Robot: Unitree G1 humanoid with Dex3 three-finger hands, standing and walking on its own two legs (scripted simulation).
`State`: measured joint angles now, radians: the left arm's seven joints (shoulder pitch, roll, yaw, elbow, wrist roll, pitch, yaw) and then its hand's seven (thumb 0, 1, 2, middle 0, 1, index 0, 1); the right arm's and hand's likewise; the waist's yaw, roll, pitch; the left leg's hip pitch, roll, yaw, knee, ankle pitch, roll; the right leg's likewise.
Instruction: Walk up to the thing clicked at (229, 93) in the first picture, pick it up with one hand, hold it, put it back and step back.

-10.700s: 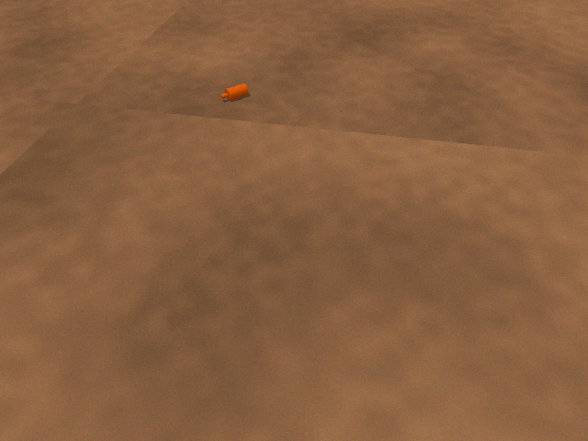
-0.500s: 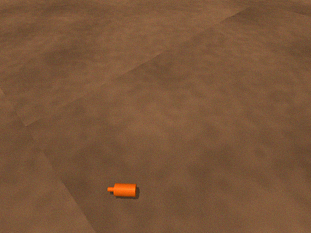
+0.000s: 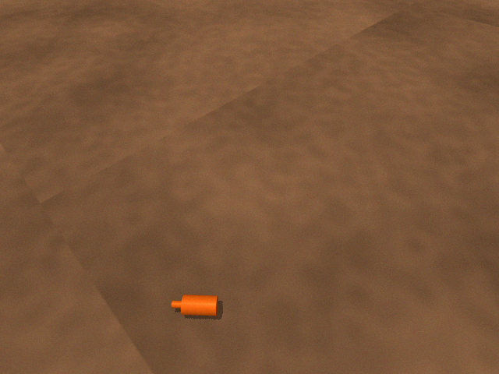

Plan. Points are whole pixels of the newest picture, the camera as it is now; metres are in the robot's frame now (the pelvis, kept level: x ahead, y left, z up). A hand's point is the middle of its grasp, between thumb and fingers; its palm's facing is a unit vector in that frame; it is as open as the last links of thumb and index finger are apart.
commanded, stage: stand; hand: left
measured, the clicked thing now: (194, 304) +0.49 +0.23 -0.75
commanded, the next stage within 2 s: walk up in 0.10 s
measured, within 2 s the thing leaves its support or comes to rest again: neither
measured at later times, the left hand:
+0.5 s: hand out of the picture +0.10 +0.27 -0.17, palm faces -0.03 -0.92 -0.38, open 7.4 cm
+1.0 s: hand out of the picture +0.13 +0.28 -0.18, palm faces -0.06 -0.92 -0.39, open 7.4 cm
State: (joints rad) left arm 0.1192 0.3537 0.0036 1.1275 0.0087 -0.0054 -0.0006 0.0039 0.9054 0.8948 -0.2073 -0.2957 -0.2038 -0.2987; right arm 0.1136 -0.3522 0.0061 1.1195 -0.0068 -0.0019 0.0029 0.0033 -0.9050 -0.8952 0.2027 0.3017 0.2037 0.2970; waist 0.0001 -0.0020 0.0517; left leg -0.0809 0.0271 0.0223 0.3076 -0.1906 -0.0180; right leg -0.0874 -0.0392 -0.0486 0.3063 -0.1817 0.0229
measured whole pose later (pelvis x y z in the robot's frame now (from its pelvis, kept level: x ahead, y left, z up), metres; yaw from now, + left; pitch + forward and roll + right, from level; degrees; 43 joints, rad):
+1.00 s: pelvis +0.05 +0.01 -0.03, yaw -4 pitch -3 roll +0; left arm 0.18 0.40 0.05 0.96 0.00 0.02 0.00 0.00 0.91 0.89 -0.21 -0.30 -0.20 -0.30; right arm 0.12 -0.36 -0.04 0.91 -0.02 0.01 0.00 0.00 -0.90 -0.89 0.21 0.30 0.21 0.30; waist 0.02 -0.01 0.16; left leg -0.33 0.06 0.03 0.65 -0.26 -0.02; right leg -0.24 0.00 0.00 0.67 -0.42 -0.02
